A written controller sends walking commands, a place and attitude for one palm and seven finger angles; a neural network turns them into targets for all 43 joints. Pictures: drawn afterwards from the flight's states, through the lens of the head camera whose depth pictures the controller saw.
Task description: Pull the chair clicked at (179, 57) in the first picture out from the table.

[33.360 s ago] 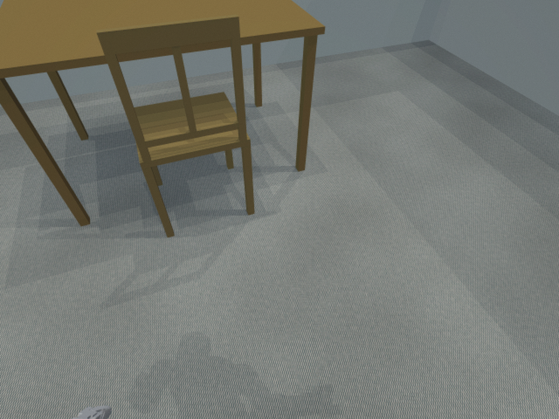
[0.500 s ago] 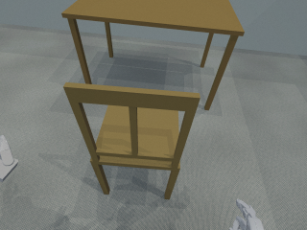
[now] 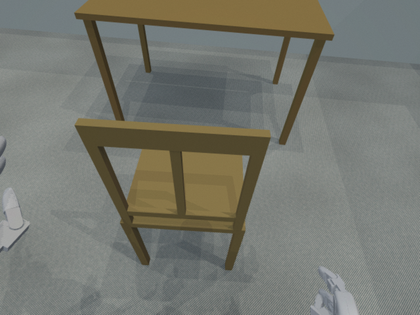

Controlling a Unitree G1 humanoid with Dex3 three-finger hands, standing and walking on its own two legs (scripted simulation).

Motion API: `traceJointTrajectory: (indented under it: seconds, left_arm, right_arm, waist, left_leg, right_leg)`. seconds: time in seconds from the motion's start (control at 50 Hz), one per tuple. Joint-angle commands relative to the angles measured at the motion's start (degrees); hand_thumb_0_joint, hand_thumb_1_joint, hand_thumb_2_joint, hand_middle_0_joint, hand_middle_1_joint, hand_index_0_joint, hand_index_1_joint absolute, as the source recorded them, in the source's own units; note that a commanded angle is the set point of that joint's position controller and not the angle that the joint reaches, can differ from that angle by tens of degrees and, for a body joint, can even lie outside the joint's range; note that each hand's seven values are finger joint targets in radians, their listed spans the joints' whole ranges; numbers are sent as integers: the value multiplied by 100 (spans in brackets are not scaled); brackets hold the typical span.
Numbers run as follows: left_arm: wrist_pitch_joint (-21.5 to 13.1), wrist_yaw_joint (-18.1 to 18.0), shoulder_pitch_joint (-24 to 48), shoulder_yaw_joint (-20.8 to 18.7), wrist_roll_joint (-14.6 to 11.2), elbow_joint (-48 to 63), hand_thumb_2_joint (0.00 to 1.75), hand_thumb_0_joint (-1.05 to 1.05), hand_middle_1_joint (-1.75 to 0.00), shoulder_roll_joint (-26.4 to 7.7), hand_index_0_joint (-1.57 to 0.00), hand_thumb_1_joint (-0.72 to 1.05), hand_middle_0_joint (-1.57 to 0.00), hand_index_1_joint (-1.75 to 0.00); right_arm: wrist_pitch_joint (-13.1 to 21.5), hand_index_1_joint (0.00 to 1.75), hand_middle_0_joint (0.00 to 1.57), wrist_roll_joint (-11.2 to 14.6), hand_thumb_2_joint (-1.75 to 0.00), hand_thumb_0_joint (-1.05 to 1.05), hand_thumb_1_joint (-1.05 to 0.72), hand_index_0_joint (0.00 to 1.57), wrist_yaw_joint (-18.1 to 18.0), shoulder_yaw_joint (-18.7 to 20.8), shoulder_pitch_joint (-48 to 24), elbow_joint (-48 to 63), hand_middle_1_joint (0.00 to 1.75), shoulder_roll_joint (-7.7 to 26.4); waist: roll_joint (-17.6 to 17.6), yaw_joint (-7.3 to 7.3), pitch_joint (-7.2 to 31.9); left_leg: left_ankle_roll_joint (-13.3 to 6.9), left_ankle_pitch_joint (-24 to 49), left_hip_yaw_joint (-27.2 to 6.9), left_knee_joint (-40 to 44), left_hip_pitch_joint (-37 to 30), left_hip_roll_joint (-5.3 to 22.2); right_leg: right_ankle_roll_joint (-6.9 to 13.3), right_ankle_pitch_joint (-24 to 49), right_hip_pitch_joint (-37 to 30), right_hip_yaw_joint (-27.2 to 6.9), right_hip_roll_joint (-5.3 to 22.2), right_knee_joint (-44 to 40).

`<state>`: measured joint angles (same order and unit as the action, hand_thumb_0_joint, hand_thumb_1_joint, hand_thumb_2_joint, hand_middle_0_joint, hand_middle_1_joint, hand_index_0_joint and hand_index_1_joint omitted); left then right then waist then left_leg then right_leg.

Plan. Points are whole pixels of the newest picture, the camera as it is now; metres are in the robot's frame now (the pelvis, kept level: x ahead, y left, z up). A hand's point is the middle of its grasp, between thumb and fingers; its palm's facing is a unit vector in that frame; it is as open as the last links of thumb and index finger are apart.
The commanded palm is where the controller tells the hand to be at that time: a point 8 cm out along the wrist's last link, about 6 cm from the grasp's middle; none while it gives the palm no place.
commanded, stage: stop stepping back and stand still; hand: left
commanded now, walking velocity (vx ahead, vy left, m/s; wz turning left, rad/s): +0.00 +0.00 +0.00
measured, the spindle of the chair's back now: (179, 185) +0.44 +0.10 -0.10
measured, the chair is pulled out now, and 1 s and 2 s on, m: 0.65 0.65 0.65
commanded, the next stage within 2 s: let the arm hang, fingers relaxed in 0.26 s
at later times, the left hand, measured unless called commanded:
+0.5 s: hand (77, 272) +0.20 +0.26 -0.04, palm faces +0.19 -0.90 -0.40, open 7.4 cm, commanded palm none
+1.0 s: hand out of the picture -0.05 +0.19 -0.17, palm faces +0.06 -0.97 -0.24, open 7.3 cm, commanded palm none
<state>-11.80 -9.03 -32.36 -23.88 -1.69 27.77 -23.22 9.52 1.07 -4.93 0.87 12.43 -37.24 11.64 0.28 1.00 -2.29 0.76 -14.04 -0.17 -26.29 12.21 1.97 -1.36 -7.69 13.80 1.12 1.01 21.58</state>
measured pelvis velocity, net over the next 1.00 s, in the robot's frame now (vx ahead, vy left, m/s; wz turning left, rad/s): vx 0.00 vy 0.00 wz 0.03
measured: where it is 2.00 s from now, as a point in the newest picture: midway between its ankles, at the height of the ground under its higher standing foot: outside the picture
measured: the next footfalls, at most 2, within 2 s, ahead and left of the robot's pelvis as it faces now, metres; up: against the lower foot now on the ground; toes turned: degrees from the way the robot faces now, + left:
none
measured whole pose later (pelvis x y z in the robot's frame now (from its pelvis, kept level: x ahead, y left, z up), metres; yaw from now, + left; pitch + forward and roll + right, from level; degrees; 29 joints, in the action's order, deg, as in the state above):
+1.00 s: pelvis +0.00 +0.00 +0.00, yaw +2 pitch -1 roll +0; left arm 1.6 -1.7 -20.5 0.2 0.3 -61.5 -11.1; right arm -0.3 -0.5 -1.4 -0.1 22.9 -60.8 8.4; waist -0.9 -0.7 -3.5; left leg 0.6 -14.4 -1.6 -28.2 13.3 0.5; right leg -1.0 -10.5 15.7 2.4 2.6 26.8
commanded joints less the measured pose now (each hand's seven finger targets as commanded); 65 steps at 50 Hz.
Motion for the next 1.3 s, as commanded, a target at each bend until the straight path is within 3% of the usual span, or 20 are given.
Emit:
traceJointTrajectory:
  seconds: [0.0,0.16,0.32,0.34,0.36,0.38,0.4,0.44,0.46,0.5,0.52,0.58,0.64,0.68,0.76,0.88,0.94,1.08,1.22,1.28]
  left_arm:
    - [-368,-111,-120,-856,-36,1205,90,0,-30,-1040,-20,90,-20,-30]
    - [-344,-92,-186,-797,-86,1140,90,0,-30,-995,-20,90,-20,-30]
    - [-311,-95,38,-786,-85,1166,90,0,-30,-1060,-20,90,-20,-30]
    - [699,737,593,1843,531,-3258,90,0,-30,104,-20,90,-20,-30]
    - [1108,838,538,1793,354,-3483,90,0,-30,542,-20,90,-20,-30]
    - [1191,839,673,1932,324,-3706,90,0,-30,745,-20,90,-20,-30]
    - [1204,829,881,1968,331,-4017,90,0,-30,717,-20,90,-20,-30]
    - [1212,797,1258,2030,365,-4691,90,0,-30,610,-20,90,-20,-30]
    - [1213,786,1378,2033,377,-5043,90,0,-30,551,-20,90,-20,-30]
    - [1252,775,1510,2092,357,-5763,90,0,-30,486,-20,90,-20,-30]
    - [1270,770,1496,2144,342,-6125,90,0,-30,445,-20,90,-20,-30]
    - [1247,757,1403,2245,306,-7062,90,0,-30,410,-20,90,-20,-30]
    - [1221,729,1202,2159,319,-7539,90,0,-30,654,-20,90,-20,-30]
    - [1224,743,1232,2218,291,-7775,90,0,-30,626,-20,90,-20,-30]
    - [1247,771,1268,2279,265,-8153,90,0,-30,628,-20,90,-20,-30]
    - [1228,753,1064,2337,221,-8553,90,0,-30,719,-20,90,-20,-30]
    - [1225,730,1031,2361,211,-8666,90,0,-30,767,-20,90,-20,-30]
    - [1212,695,985,2348,218,-8757,90,0,-30,894,-20,90,-20,-30]
    - [1226,680,1043,2314,233,-8742,90,0,-30,986,-20,90,-20,-30]
    - [1221,686,1053,2285,241,-8714,90,0,-30,1010,-20,90,-20,-30]
  right_arm:
    - [226,30,20,2,-90,0,-90,20,-19,246,-410,859,30,640]
    - [108,30,20,16,-90,0,-90,20,-27,282,-455,853,30,637]
    - [50,30,20,25,-90,0,-90,20,-47,258,-449,869,30,606]
    - [73,30,20,-56,-90,0,-90,20,565,419,-658,-329,30,1301]
    - [-266,30,20,-30,-90,0,-90,20,542,328,-188,-356,30,794]
    - [-393,30,20,-103,-90,0,-90,20,527,236,-104,-357,30,654]
    - [-509,30,20,-162,-90,0,-90,20,528,165,-150,-311,30,640]
    - [-688,30,20,-233,-90,0,-90,20,528,113,-19,-363,30,650]
    - [-753,30,20,-242,-90,0,-90,20,524,115,27,-424,30,696]
    - [-815,30,20,-240,-90,0,-90,20,496,75,58,-629,30,751]
    - [-829,30,20,-230,-90,0,-90,20,491,50,-11,-734,30,754]
    - [-840,30,20,-202,-90,0,-90,20,466,-35,110,-1102,30,624]
    - [-878,30,20,-222,-90,0,-90,20,418,21,432,-1353,30,364]
    - [-906,30,20,-213,-90,0,-90,20,415,29,611,-1470,30,295]
    - [-939,30,20,-207,-90,0,-90,20,401,42,1008,-1709,30,312]
    - [-873,30,20,-175,-90,0,-90,20,352,-10,1347,-2002,30,249]
    - [-866,30,20,-163,-90,0,-90,20,333,-35,1391,-2127,30,167]
    - [-885,30,20,-162,-90,0,-90,20,328,-46,1495,-2282,30,-33]
    - [-913,30,20,-174,-90,0,-90,20,310,-30,1426,-2317,30,-175]
    - [-902,30,20,-181,-90,0,-90,20,314,-25,1457,-2295,30,-207]
  waist:
    - [-428,-40,832]
    - [-365,-15,861]
    - [-456,-30,627]
    - [-306,176,170]
    - [-196,62,760]
    - [-166,31,856]
    - [-40,-31,670]
    - [949,-56,554]
    - [1121,-59,577]
    - [776,-102,546]
    - [242,-173,310]
    - [-633,-183,237]
    - [-984,-172,205]
    - [-889,-154,164]
    - [-194,-114,-137]
    - [-38,-145,69]
    - [-68,-149,-114]
    - [158,-125,-279]
    - [-129,-136,-596]
    - [13,-125,-451]
  left_leg:
    - [-191,996,-341,614,225,384]
    - [-155,1475,-267,519,-42,381]
    - [-173,996,-304,680,152,404]
    - [-221,2257,-426,-319,447,309]
    - [-114,2635,-344,-246,64,312]
    - [-193,1997,-524,-122,139,462]
    - [-302,1533,-704,34,482,478]
    - [-345,1226,-726,-17,537,334]
    - [-336,1179,-690,-8,423,261]
    - [-336,1227,-684,169,288,233]
    - [-335,1146,-639,253,352,184]
    - [-287,551,-549,444,426,175]
    - [-297,-9,-503,478,446,166]
    - [-297,-457,-527,542,581,149]
    - [-354,-746,-581,592,631,164]
    - [-387,-158,-589,557,500,222]
    - [-379,49,-550,536,515,224]
    - [-343,-47,-430,460,484,152]
    - [-348,-317,-413,558,656,138]
    - [-331,-266,-396,490,626,119]
  right_leg:
    - [192,1014,-1076,-330,421,-15]
    - [186,1513,-1095,-337,457,0]
    - [157,1043,-1036,-318,441,-159]
    - [234,1834,45,-6,615,781]
    - [261,1300,45,-188,585,621]
    - [237,410,132,-70,537,619]
    - [175,57,69,-82,461,632]
    - [271,227,-130,-206,502,545]
    - [323,297,-171,-266,534,523]
    - [301,195,-254,-281,483,477]
    - [308,121,-209,-311,440,421]
    - [291,-267,-315,-387,437,255]
    - [359,-448,-326,-333,428,49]
    - [374,-755,-310,-313,427,-13]
    - [398,-1174,3,-292,436,-139]
    - [416,-766,-157,-241,466,4]
    - [436,-661,-95,-246,480,7]
    - [437,-958,109,-298,511,-81]
    - [447,-1137,267,-319,440,-144]
    - [432,-1128,191,-323,483,-128]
